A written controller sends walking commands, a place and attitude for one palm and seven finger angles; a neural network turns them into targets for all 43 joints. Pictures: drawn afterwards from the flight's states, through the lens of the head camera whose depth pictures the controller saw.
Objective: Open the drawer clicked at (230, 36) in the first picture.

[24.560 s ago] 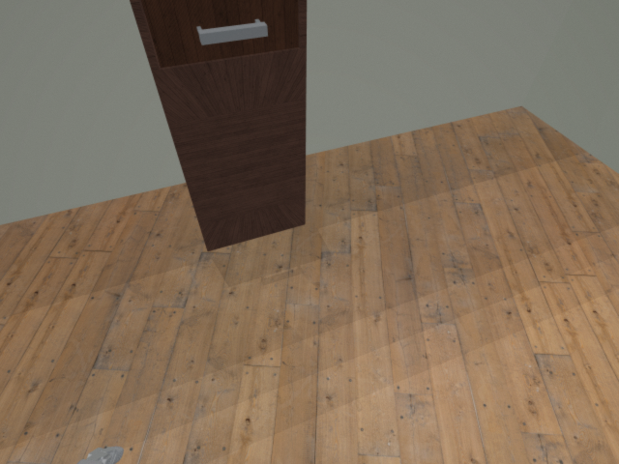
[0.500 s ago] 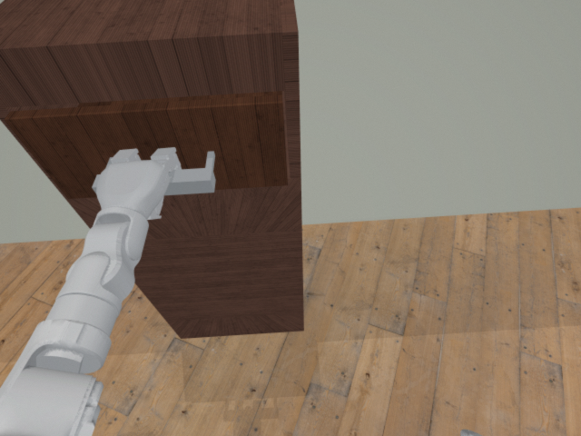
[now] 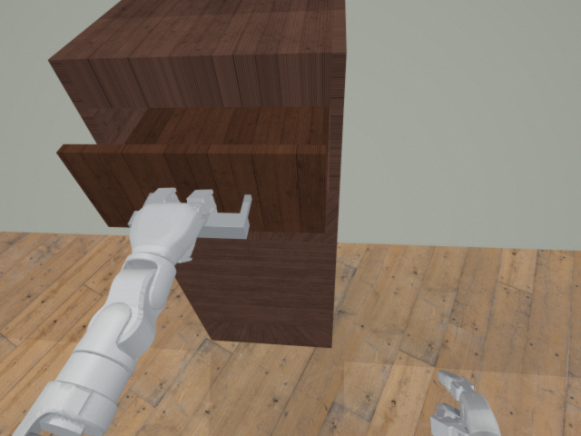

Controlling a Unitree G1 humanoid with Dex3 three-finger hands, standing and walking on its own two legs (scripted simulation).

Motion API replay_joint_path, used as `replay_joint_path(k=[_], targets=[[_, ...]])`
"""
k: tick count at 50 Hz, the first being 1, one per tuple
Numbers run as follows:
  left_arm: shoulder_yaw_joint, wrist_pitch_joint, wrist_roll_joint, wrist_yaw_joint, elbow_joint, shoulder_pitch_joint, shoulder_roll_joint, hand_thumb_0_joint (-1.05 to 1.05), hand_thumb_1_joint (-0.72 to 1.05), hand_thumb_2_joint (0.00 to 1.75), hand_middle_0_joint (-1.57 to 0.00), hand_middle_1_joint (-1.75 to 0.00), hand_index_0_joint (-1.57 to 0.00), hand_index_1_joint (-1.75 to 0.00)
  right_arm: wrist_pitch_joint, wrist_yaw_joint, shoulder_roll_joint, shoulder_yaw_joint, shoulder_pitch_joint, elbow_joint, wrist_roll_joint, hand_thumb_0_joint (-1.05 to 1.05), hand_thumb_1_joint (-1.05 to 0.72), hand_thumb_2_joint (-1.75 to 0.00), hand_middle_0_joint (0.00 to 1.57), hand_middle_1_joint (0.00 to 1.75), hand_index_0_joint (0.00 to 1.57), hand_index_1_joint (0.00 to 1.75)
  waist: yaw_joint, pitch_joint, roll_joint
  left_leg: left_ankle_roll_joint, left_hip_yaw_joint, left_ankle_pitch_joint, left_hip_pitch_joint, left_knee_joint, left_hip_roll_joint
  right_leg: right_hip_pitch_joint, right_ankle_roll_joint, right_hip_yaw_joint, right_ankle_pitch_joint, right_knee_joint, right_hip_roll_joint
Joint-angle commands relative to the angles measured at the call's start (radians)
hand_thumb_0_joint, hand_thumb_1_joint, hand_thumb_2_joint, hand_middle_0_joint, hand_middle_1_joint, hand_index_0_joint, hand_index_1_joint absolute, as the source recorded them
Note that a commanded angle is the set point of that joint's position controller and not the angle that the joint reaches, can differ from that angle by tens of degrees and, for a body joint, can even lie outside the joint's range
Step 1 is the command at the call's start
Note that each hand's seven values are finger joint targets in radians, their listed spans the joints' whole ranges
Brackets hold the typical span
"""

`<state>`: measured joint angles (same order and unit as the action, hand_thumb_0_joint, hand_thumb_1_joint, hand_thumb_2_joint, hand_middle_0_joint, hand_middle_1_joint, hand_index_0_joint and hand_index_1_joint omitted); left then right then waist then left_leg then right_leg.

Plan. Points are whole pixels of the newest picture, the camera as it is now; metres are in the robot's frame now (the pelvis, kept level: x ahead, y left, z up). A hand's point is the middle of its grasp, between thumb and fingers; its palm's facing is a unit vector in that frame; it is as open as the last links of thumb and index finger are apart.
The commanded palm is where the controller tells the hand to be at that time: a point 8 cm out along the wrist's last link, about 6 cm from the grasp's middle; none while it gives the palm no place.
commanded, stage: pull the drawer open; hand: left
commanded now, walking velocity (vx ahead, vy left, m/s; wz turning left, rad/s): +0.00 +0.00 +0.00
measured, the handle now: (194, 212) +0.40 +0.19 +0.10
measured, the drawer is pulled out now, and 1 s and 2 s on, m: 0.11 0.22 0.30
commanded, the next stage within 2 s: open the thumb to release the handle in 1.96 s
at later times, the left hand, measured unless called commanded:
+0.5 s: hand (172, 278) +0.30 +0.20 +0.07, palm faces +0.05 -0.08 -1.00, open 5.8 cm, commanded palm +0.27 +0.20 +0.13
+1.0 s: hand (159, 317) +0.24 +0.19 +0.08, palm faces +0.06 -0.11 -0.99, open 5.9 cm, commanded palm +0.21 +0.21 +0.13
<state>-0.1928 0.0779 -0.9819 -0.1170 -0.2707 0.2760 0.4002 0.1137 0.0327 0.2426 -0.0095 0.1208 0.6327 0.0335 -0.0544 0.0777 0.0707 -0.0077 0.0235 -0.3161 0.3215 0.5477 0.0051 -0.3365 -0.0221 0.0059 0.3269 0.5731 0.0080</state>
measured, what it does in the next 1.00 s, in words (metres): stands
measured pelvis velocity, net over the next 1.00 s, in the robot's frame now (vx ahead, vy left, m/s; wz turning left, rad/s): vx -0.01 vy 0.00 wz -0.01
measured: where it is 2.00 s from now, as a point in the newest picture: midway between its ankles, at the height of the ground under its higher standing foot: outside the picture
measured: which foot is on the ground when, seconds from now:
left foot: down 0.00-1.00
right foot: down 0.00-1.00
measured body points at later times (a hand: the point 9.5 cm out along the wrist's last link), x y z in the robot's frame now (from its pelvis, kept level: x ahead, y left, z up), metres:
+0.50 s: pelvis -0.01 +0.00 +0.00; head +0.00 -0.04 +0.45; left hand +0.29 +0.20 +0.13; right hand +0.18 -0.23 -0.11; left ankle -0.03 +0.12 -0.73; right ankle -0.02 -0.11 -0.73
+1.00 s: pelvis -0.01 +0.00 +0.00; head -0.01 -0.05 +0.45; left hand +0.23 +0.20 +0.13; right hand +0.21 -0.21 -0.10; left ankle -0.03 +0.12 -0.73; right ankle -0.02 -0.11 -0.73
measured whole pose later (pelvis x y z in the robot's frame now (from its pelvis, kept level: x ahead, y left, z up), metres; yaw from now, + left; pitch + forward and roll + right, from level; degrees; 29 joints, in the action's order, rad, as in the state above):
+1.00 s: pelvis -0.01 +0.00 +0.00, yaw -1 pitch +2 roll +1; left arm -0.14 0.05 -0.97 -0.14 0.17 -0.18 0.41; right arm 0.09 0.00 0.23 0.01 0.08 0.62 0.00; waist -0.09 0.05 0.09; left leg 0.00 0.03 -0.31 0.27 0.54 0.00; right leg -0.29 -0.03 0.00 0.32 0.57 0.01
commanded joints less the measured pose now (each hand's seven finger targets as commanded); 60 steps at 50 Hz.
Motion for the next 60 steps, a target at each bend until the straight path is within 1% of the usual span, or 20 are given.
replay_joint_path(k=[1,2,3,6,7,10,12,14,22,23,26,32,36,37,45,52,53,57,58,60], targets=[[0.125,-0.002,-0.002,-0.042,0.244,0.34,0.169,0.0,0.9,0.9,-0.4,-1.35,-0.4,-1.35,-0.048,0.013,0.1,-0.04,-0.09,-0.129,-0.004,0.0,-0.9,-0.9,0.2,0.3,0.2,0.3,0.011,0.287,-0.057,-0.023,0.011,0.405,-0.151,-0.025,0.027,0.108,-0.014,0.001,-0.378,-0.055,0.021],[0.139,-0.004,-0.001,-0.041,0.257,0.33,0.191,0.0,0.9,0.9,-0.4,-1.35,-0.4,-1.35,-0.049,0.013,0.107,-0.039,-0.091,-0.129,-0.005,0.0,-0.9,-0.9,0.2,0.3,0.2,0.3,0.009,0.294,-0.068,-0.021,0.01,0.41,-0.151,-0.024,0.026,0.122,-0.015,-0.003,-0.381,-0.055,0.02],[0.107,-0.003,0.001,-0.038,0.268,0.321,0.153,0.0,0.9,0.9,-0.4,-1.35,-0.4,-1.35,-0.051,0.01,0.097,-0.036,-0.101,-0.138,-0.004,0.0,-0.9,-0.9,0.2,0.3,0.2,0.3,0.008,0.284,-0.047,-0.022,0.009,0.406,-0.147,-0.026,0.028,0.115,-0.015,0.0,-0.377,-0.053,0.019],[0.106,-0.007,0.006,-0.036,0.271,0.311,0.146,0.0,0.9,0.9,-0.4,-1.35,-0.4,-1.35,-0.054,0.011,0.098,-0.034,-0.101,-0.133,-0.006,0.0,-0.9,-0.9,0.2,0.3,0.2,0.3,0.011,0.265,-0.073,-0.022,0.008,0.39,-0.14,-0.03,0.027,0.109,-0.013,0.005,-0.371,-0.055,0.019],[0.146,-0.012,0.01,-0.036,0.288,0.286,0.191,0.0,0.9,0.9,-0.4,-1.35,-0.4,-1.35,-0.058,0.012,0.104,-0.037,-0.104,-0.134,-0.005,0.0,-0.9,-0.9,0.2,0.3,0.2,0.3,0.003,0.273,-0.076,-0.022,0.01,0.393,-0.144,-0.027,0.026,0.124,-0.014,-0.005,-0.376,-0.06,0.018],[0.113,-0.017,0.014,-0.031,0.306,0.253,0.144,0.0,0.9,0.9,-0.4,-1.35,-0.4,-1.35,-0.061,0.01,0.096,-0.032,-0.113,-0.139,-0.006,0.0,-0.9,-0.9,0.2,0.3,0.2,0.3,0.002,0.255,-0.079,-0.023,0.01,0.368,-0.128,-0.036,0.03,0.122,-0.01,0.0,-0.364,-0.059,0.016],[0.172,-0.024,0.019,-0.034,0.33,0.205,0.209,0.0,0.9,0.9,-0.4,-1.35,-0.4,-1.35,-0.067,0.01,0.105,-0.036,-0.116,-0.14,-0.008,0.0,-0.9,-0.9,0.2,0.3,0.2,0.3,-0.012,0.268,-0.08,-0.022,0.013,0.371,-0.133,-0.036,0.028,0.143,-0.011,-0.011,-0.368,-0.064,0.015],[0.145,-0.026,0.02,-0.033,0.352,0.154,0.161,0.0,0.9,0.9,-0.4,-1.35,-0.4,-1.35,-0.071,0.006,0.092,-0.034,-0.124,-0.146,-0.009,0.0,-0.9,-0.9,0.2,0.3,0.2,0.3,-0.016,0.267,-0.065,-0.023,0.012,0.394,-0.128,-0.036,0.03,0.148,-0.012,-0.005,-0.391,-0.054,0.014],[0.19,-0.03,0.02,-0.052,0.466,0.036,0.195,0.0,0.9,0.9,-0.4,-1.35,-0.4,-1.35,-0.082,-0.004,0.099,-0.037,-0.142,-0.153,-0.012,0.0,-0.9,-0.9,0.2,0.3,0.2,0.3,-0.028,0.243,-0.056,-0.017,0.015,0.38,-0.131,-0.045,0.026,0.146,-0.012,-0.011,-0.365,-0.061,0.017],[0.159,-0.025,0.015,-0.053,0.475,0.007,0.156,0.0,0.9,0.9,-0.4,-1.35,-0.4,-1.35,-0.085,-0.007,0.088,-0.034,-0.149,-0.16,-0.012,0.0,-0.9,-0.9,0.2,0.3,0.2,0.3,-0.032,0.25,-0.044,-0.02,0.017,0.383,-0.133,-0.042,0.029,0.142,-0.01,-0.009,-0.361,-0.057,0.015],[0.167,-0.015,0.015,-0.057,0.461,0.009,0.163,0.0,0.9,0.9,-0.4,-1.35,-0.4,-1.35,-0.082,-0.005,0.091,-0.032,-0.151,-0.151,-0.011,0.0,-0.9,-0.9,0.2,0.3,0.2,0.3,-0.021,0.202,-0.076,-0.019,0.014,0.345,-0.117,-0.049,0.03,0.12,-0.008,-0.005,-0.332,-0.067,0.018],[0.203,-0.014,0.025,-0.057,0.529,-0.088,0.195,0.0,0.9,0.9,-0.4,-1.35,-0.4,-1.35,-0.089,-0.008,0.091,-0.029,-0.164,-0.155,-0.015,0.0,-0.9,-0.9,0.2,0.3,0.2,0.3,-0.037,0.225,-0.075,-0.018,0.017,0.371,-0.136,-0.042,0.029,0.154,-0.008,-0.014,-0.376,-0.067,0.013],[0.186,-0.014,0.023,-0.056,0.565,-0.142,0.16,0.0,0.9,0.9,-0.4,-1.35,-0.4,-1.35,-0.085,-0.015,0.08,-0.023,-0.176,-0.162,-0.02,0.0,-0.9,-0.9,0.2,0.3,0.2,0.3,-0.039,0.192,-0.071,-0.018,0.016,0.36,-0.128,-0.052,0.029,0.141,-0.006,-0.006,-0.358,-0.069,0.015],[0.238,-0.017,0.03,-0.057,0.581,-0.166,0.213,0.0,0.9,0.9,-0.4,-1.35,-0.4,-1.35,-0.087,-0.014,0.087,-0.024,-0.177,-0.163,-0.018,0.0,-0.9,-0.9,0.2,0.3,0.2,0.3,-0.046,0.2,-0.069,-0.017,0.018,0.359,-0.132,-0.049,0.026,0.154,-0.007,-0.014,-0.36,-0.072,0.016],[0.207,-0.012,0.02,-0.064,0.643,-0.268,0.158,0.0,0.9,0.9,-0.4,-1.35,-0.4,-1.35,-0.079,-0.025,0.074,-0.014,-0.191,-0.175,-0.027,0.0,-0.9,-0.9,0.2,0.3,0.2,0.3,-0.049,0.168,-0.055,-0.015,0.014,0.337,-0.12,-0.049,0.028,0.133,-0.007,-0.006,-0.327,-0.071,0.017],[0.26,-0.015,0.027,-0.076,0.706,-0.367,0.201,0.0,0.9,0.9,-0.4,-1.35,-0.4,-1.35,-0.079,-0.028,0.077,-0.013,-0.203,-0.178,-0.028,0.0,-0.9,-0.9,0.2,0.3,0.2,0.3,-0.058,0.169,-0.045,-0.012,0.011,0.342,-0.123,-0.043,0.026,0.147,-0.011,-0.02,-0.345,-0.07,0.019],[0.223,-0.016,0.023,-0.077,0.719,-0.368,0.16,0.0,0.9,0.9,-0.4,-1.35,-0.4,-1.35,-0.08,-0.033,0.067,-0.007,-0.2,-0.181,-0.033,0.0,-0.9,-0.9,0.2,0.3,0.2,0.3,-0.054,0.178,-0.046,-0.014,0.011,0.339,-0.121,-0.042,0.027,0.141,-0.008,-0.01,-0.336,-0.064,0.013],[0.271,-0.02,0.032,-0.087,0.778,-0.461,0.195,0.0,0.9,0.9,-0.4,-1.35,-0.4,-1.35,-0.081,-0.038,0.077,-0.015,-0.206,-0.189,-0.03,0.0,-0.9,-0.9,0.2,0.3,0.2,0.3,-0.061,0.172,-0.048,-0.01,0.011,0.354,-0.125,-0.035,0.022,0.146,-0.01,-0.024,-0.365,-0.064,0.017],[0.24,-0.019,0.024,-0.088,0.784,-0.484,0.155,0.0,0.9,0.9,-0.4,-1.35,-0.4,-1.35,-0.081,-0.043,0.067,-0.008,-0.201,-0.196,-0.035,0.0,-0.9,-0.9,0.2,0.3,0.2,0.3,-0.062,0.177,-0.052,-0.012,0.012,0.346,-0.114,-0.035,0.024,0.141,-0.007,-0.013,-0.345,-0.058,0.013],[0.258,-0.023,0.028,-0.094,0.783,-0.522,0.169,0.0,0.9,0.9,-0.4,-1.35,-0.4,-1.35,-0.08,-0.043,0.071,-0.015,-0.197,-0.192,-0.035,0.0,-0.9,-0.9,0.2,0.3,0.2,0.3,-0.061,0.145,-0.056,-0.012,0.012,0.331,-0.108,-0.036,0.022,0.125,-0.006,-0.017,-0.335,-0.065,0.017]])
